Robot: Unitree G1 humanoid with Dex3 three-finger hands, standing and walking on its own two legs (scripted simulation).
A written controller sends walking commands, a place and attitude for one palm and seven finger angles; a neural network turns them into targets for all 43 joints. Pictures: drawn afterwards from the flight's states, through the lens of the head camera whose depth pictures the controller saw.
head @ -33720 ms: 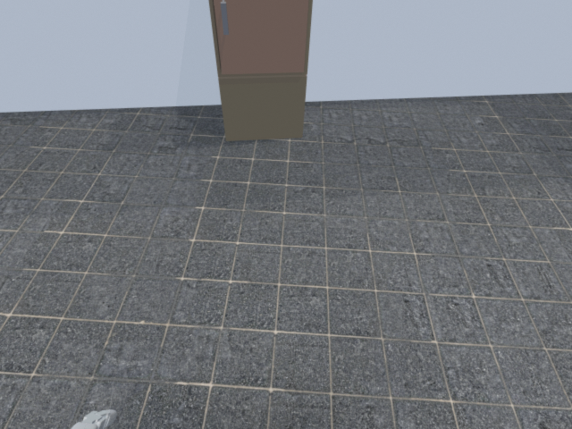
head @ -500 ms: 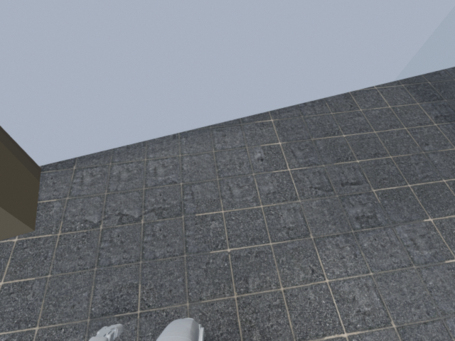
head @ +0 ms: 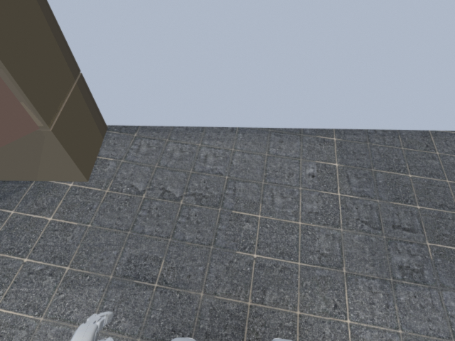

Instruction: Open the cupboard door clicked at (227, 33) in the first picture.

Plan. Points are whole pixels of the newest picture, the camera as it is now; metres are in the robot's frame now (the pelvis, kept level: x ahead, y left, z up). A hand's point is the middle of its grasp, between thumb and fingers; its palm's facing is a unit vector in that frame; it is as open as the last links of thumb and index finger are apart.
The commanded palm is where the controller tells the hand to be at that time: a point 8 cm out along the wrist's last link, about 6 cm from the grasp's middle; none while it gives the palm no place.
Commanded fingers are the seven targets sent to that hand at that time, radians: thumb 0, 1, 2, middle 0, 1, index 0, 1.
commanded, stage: turn to face it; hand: left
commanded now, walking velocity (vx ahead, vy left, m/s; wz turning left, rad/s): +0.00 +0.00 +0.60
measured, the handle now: out of the picture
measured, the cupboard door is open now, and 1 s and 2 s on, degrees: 44 44 44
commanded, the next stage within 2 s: take the last steps up to it in 1.06 s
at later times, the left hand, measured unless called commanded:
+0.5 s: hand out of the picture +0.00 +0.22 -0.19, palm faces +0.33 -0.92 -0.22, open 7.4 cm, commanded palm none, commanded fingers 0.00 0.90 0.90 -0.20 -0.30 -0.20 -0.30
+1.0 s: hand out of the picture +0.00 +0.16 -0.16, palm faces +0.54 -0.81 -0.25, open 7.4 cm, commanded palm none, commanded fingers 0.00 0.90 0.90 -0.20 -0.30 -0.20 -0.30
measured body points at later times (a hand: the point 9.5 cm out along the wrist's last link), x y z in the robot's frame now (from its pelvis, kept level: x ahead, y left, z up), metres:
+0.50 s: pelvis +0.01 +0.00 -0.01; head +0.04 +0.05 +0.44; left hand -0.02 +0.27 -0.17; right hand +0.20 -0.21 -0.12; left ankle +0.00 +0.09 -0.73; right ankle +0.01 -0.15 -0.67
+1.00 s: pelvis +0.04 -0.04 +0.00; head +0.08 -0.02 +0.45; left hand -0.03 +0.20 -0.14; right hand +0.24 -0.23 -0.14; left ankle -0.03 +0.06 -0.67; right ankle +0.07 -0.16 -0.73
